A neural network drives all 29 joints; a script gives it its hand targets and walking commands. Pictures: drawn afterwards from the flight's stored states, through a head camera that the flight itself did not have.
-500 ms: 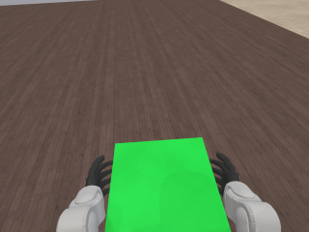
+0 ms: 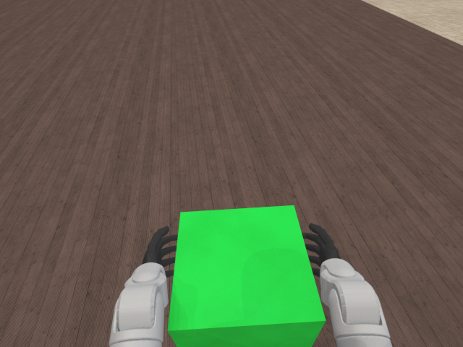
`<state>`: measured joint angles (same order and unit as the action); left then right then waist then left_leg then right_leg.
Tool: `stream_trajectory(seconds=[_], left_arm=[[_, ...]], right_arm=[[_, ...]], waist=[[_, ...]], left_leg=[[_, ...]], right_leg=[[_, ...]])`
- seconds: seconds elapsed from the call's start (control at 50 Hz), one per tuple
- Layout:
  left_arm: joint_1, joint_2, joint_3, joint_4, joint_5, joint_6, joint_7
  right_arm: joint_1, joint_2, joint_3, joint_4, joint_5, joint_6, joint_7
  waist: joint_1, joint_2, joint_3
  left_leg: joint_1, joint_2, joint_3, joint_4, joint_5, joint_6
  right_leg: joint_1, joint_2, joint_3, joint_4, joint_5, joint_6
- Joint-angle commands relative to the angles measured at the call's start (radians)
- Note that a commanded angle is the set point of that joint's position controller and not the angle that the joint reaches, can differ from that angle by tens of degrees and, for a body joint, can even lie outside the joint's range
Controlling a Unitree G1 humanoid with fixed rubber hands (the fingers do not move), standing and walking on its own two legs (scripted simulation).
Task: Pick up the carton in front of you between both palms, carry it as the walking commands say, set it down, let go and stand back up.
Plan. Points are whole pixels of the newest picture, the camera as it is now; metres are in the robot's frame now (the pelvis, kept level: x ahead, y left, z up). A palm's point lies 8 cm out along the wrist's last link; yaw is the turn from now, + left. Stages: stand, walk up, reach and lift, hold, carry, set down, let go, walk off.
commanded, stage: carry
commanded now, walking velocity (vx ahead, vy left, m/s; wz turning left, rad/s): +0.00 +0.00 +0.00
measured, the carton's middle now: (242, 291) +0.26 +0.00 -0.05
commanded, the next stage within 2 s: hold in 0.56 s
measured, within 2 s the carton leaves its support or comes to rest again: neither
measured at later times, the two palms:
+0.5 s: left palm (155, 263) +0.28 +0.15 +0.04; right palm (326, 258) +0.28 -0.15 +0.03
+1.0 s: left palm (155, 276) +0.25 +0.14 +0.05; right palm (341, 285) +0.23 -0.15 +0.05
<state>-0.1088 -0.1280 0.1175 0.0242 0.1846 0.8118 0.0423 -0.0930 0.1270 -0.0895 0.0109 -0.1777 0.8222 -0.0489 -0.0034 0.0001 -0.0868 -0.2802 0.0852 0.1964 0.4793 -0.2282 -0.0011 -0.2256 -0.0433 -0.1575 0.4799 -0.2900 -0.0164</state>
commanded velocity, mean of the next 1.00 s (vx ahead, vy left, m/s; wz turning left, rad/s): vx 0.00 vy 0.00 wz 0.00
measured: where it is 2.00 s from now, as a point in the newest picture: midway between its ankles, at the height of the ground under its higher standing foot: outside the picture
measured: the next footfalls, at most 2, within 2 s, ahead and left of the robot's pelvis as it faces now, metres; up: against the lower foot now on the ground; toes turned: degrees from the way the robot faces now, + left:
none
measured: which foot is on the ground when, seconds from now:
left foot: down 0.00-1.00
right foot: down 0.00-1.00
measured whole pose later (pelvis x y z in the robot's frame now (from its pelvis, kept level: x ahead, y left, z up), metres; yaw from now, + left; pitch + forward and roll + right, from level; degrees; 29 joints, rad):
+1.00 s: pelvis -0.04 +0.01 +0.01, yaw -4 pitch -8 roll +0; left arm -0.23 -0.15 0.19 0.20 0.26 0.72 0.01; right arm -0.21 0.14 -0.18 0.19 -0.25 0.73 -0.01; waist 0.00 -0.01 0.07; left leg -0.07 0.01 0.01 0.38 -0.16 0.00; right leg -0.05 0.00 -0.01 0.38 -0.19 -0.01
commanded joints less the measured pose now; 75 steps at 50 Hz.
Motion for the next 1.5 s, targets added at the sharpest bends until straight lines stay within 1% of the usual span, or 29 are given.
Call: stream_trajectory(seconds=[0.0, 0.06, 0.12, 0.22, 0.32, 0.54, 0.56, 0.58, 0.6, 0.62, 0.64, 0.66, 0.68, 0.72, 0.74, 0.76, 0.8, 0.84, 0.96, 1.0, 1.06, 1.1, 1.14, 1.18, 1.24, 1.28, 1.32, 1.38, 1.48], left_arm=[[-0.394, -0.597, -0.435, -0.002, -0.156, -0.105, -0.146], [-0.442, -0.646, -0.446, 0.049, -0.157, -0.168, -0.169], [-0.480, -0.723, -0.486, 0.060, -0.171, -0.196, -0.191], [-0.480, -0.836, -0.561, 0.004, -0.211, -0.149, -0.213], [-0.438, -0.825, -0.521, 0.028, -0.190, -0.103, -0.219], [-0.485, -0.858, -0.527, 0.028, -0.203, -0.105, -0.228], [-0.351, -0.878, -0.507, -0.001, -0.196, -0.098, -0.226], [-0.392, -0.811, -0.510, -0.022, -0.190, -0.116, -0.220], [-0.363, -0.806, -0.476, -0.020, -0.160, -0.117, -0.213], [-0.396, -0.807, -0.476, -0.024, -0.158, -0.120, -0.212], [-0.399, -0.799, -0.475, -0.021, -0.160, -0.124, -0.212], [-0.418, -0.786, -0.479, -0.018, -0.171, -0.128, -0.215], [-0.422, -0.795, -0.486, -0.021, -0.171, -0.133, -0.215], [-0.426, -0.800, -0.486, -0.013, -0.173, -0.137, -0.215], [-0.440, -0.792, -0.480, -0.004, -0.171, -0.135, -0.218], [-0.436, -0.806, -0.476, 0.006, -0.165, -0.134, -0.218], [-0.443, -0.814, -0.455, 0.041, -0.153, -0.130, -0.217], [-0.446, -0.824, -0.437, 0.068, -0.141, -0.125, -0.217], [-0.528, -0.879, -0.425, 0.129, -0.138, -0.115, -0.243], [-0.630, -0.898, -0.399, 0.176, -0.133, -0.121, -0.254], [-0.797, -0.939, -0.337, 0.303, -0.115, -0.151, -0.274], [-0.908, -0.960, -0.257, 0.411, -0.081, -0.183, -0.283], [-0.982, -0.959, -0.154, 0.520, -0.028, -0.209, -0.272], [-1.004, -0.911, -0.038, 0.606, 0.039, -0.232, -0.248], [-0.992, -0.787, 0.128, 0.671, 0.137, -0.265, -0.205], [-0.964, -0.705, 0.205, 0.685, 0.182, -0.295, -0.186], [-0.949, -0.655, 0.240, 0.688, 0.203, -0.337, -0.175], [-0.966, -0.654, 0.219, 0.667, 0.197, -0.416, -0.164], [-1.008, -0.776, 0.043, 0.629, 0.116, -0.570, -0.163]], right_arm=[[-0.427, 0.593, 0.424, -0.018, 0.154, -0.118, 0.146], [-0.479, 0.641, 0.435, 0.031, 0.156, -0.183, 0.168], [-0.518, 0.718, 0.473, 0.042, 0.170, -0.211, 0.188], [-0.515, 0.832, 0.544, -0.012, 0.209, -0.163, 0.211], [-0.473, 0.821, 0.503, 0.008, 0.189, -0.116, 0.216], [-0.523, 0.854, 0.514, 0.007, 0.203, -0.118, 0.225], [-0.396, 0.871, 0.495, 0.004, 0.193, -0.115, 0.224], [-0.399, 0.836, 0.473, -0.026, 0.175, -0.136, 0.203], [-0.417, 0.801, 0.458, -0.028, 0.164, -0.135, 0.204], [-0.415, 0.802, 0.447, -0.010, 0.147, -0.139, 0.203], [-0.417, 0.796, 0.434, -0.008, 0.145, -0.147, 0.198], [-0.419, 0.794, 0.421, 0.019, 0.136, -0.151, 0.193], [-0.425, 0.795, 0.424, 0.017, 0.133, -0.157, 0.193], [-0.444, 0.802, 0.432, 0.006, 0.143, -0.161, 0.195], [-0.453, 0.806, 0.430, 0.019, 0.141, -0.158, 0.195], [-0.473, 0.805, 0.440, 0.016, 0.140, -0.155, 0.202], [-0.497, 0.819, 0.440, 0.029, 0.151, -0.150, 0.212], [-0.516, 0.829, 0.441, 0.049, 0.154, -0.144, 0.221], [-0.586, 0.875, 0.415, 0.113, 0.147, -0.133, 0.249], [-0.675, 0.879, 0.374, 0.170, 0.129, -0.142, 0.263], [-0.834, 0.891, 0.289, 0.315, 0.093, -0.180, 0.294], [-0.947, 0.891, 0.200, 0.428, 0.046, -0.218, 0.313], [-1.036, 0.866, 0.099, 0.532, -0.006, -0.253, 0.318], [-1.071, 0.813, -0.011, 0.616, -0.069, -0.280, 0.308], [-1.054, 0.696, -0.164, 0.697, -0.173, -0.306, 0.279], [-1.020, 0.619, -0.232, 0.717, -0.224, -0.332, 0.261], [-1.005, 0.569, -0.259, 0.714, -0.248, -0.373, 0.249], [-1.015, 0.567, -0.242, 0.700, -0.232, -0.450, 0.245], [-1.050, 0.669, -0.084, 0.671, -0.143, -0.603, 0.253]], waist=[[0.001, 0.000, -0.192], [0.001, 0.000, -0.205], [0.002, 0.002, -0.223], [0.002, 0.003, -0.255], [0.003, 0.000, -0.245], [0.003, -0.001, -0.232], [0.017, -0.020, -0.161], [-0.010, -0.062, -0.200], [0.021, 0.011, -0.199], [0.008, -0.014, -0.155], [0.002, -0.007, -0.158], [-0.006, -0.039, -0.162], [-0.011, -0.013, -0.144], [-0.003, -0.009, -0.172], [-0.002, -0.033, -0.173], [0.006, -0.013, -0.137], [0.013, -0.007, -0.126], [0.021, -0.008, -0.102], [0.011, -0.004, -0.046], [0.002, 0.002, -0.019], [-0.014, 0.007, 0.003], [-0.017, 0.007, 0.005], [-0.017, 0.024, 0.021], [-0.012, 0.033, 0.051], [-0.010, 0.015, 0.075], [-0.005, -0.002, 0.058], [-0.002, -0.014, 0.021], [0.003, -0.007, -0.077], [-0.015, 0.004, -0.338]], left_leg=[[0.108, 0.090, -0.095, -0.052, 0.176, 0.006], [0.112, 0.091, -0.097, -0.050, 0.180, 0.006], [0.119, 0.091, -0.099, -0.045, 0.194, 0.006], [0.132, 0.093, -0.100, -0.030, 0.238, 0.006], [0.128, 0.093, -0.098, -0.023, 0.261, 0.006], [0.122, 0.092, -0.100, -0.031, 0.230, 0.005], [0.316, -0.172, -0.264, -0.073, 0.498, 0.029], [0.358, -0.149, -0.303, -0.063, 0.583, 0.027], [0.348, -0.162, -0.282, -0.093, 0.470, 0.023], [0.317, -0.163, -0.287, -0.094, 0.490, 0.018], [0.316, -0.173, -0.285, -0.095, 0.511, 0.008], [0.338, -0.177, -0.285, -0.102, 0.459, 0.004], [0.335, -0.185, -0.285, -0.106, 0.448, 0.002], [0.310, -0.189, -0.285, -0.113, 0.443, 0.001], [0.308, -0.189, -0.283, -0.121, 0.369, 0.002], [0.286, -0.192, -0.280, -0.127, 0.331, 0.005], [0.280, -0.186, -0.281, -0.133, 0.301, 0.009], [0.278, -0.182, -0.278, -0.140, 0.247, 0.013], [0.272, -0.161, -0.272, -0.153, 0.082, 0.023], [0.255, -0.157, -0.268, -0.144, -0.013, 0.024], [0.219, -0.150, -0.265, -0.115, -0.173, 0.026], [0.195, -0.145, -0.279, -0.095, -0.251, 0.023], [0.170, -0.141, -0.291, -0.082, -0.318, 0.020], [0.141, -0.142, -0.291, -0.064, -0.326, 0.018], [0.083, -0.149, -0.278, -0.017, -0.301, 0.019], [0.025, -0.157, -0.265, 0.023, -0.273, 0.016], [-0.045, -0.166, -0.254, 0.080, -0.227, 0.012], [-0.141, -0.182, -0.244, 0.167, -0.130, 0.003], [-0.235, -0.206, -0.254, 0.321, 0.031, -0.004]], right_leg=[[0.024, -0.114, 0.098, -0.078, 0.220, -0.007], [0.028, -0.114, 0.098, -0.074, 0.226, -0.008], [0.035, -0.114, 0.098, -0.067, 0.240, -0.008], [0.047, -0.115, 0.097, -0.048, 0.284, -0.006], [0.043, -0.116, 0.096, -0.040, 0.312, -0.003], [0.036, -0.117, 0.100, -0.051, 0.281, -0.005], [0.154, 0.119, 0.256, -0.093, 0.647, 0.005], [0.180, 0.120, 0.276, -0.106, 0.640, 0.001], [0.208, 0.101, 0.272, -0.105, 0.581, 0.000], [0.207, 0.109, 0.263, -0.107, 0.577, 0.000], [0.234, 0.113, 0.267, -0.117, 0.608, 0.004], [0.241, 0.117, 0.262, -0.142, 0.525, 0.008], [0.228, 0.114, 0.265, -0.139, 0.542, 0.010], [0.279, 0.114, 0.268, -0.132, 0.576, 0.017], [0.283, 0.114, 0.262, -0.150, 0.481, 0.018], [0.261, 0.112, 0.262, -0.146, 0.459, 0.018], [0.251, 0.113, 0.256, -0.144, 0.423, 0.019], [0.229, 0.114, 0.251, -0.152, 0.349, 0.020], [0.149, 0.112, 0.242, -0.172, 0.134, 0.002], [0.105, 0.109, 0.237, -0.165, 0.024, -0.012], [0.044, 0.106, 0.229, -0.136, -0.135, -0.029], [0.016, 0.110, 0.223, -0.099, -0.183, -0.034], [-0.019, 0.117, 0.217, -0.060, -0.213, -0.035], [-0.064, 0.122, 0.211, -0.029, -0.212, -0.036], [-0.139, 0.126, 0.205, 0.016, -0.218, -0.035], [-0.193, 0.130, 0.199, 0.048, -0.205, -0.032], [-0.266, 0.133, 0.194, 0.094, -0.173, -0.030], [-0.364, 0.146, 0.190, 0.177, -0.098, -0.026], [-0.514, 0.166, 0.187, 0.320, 0.014, -0.018]])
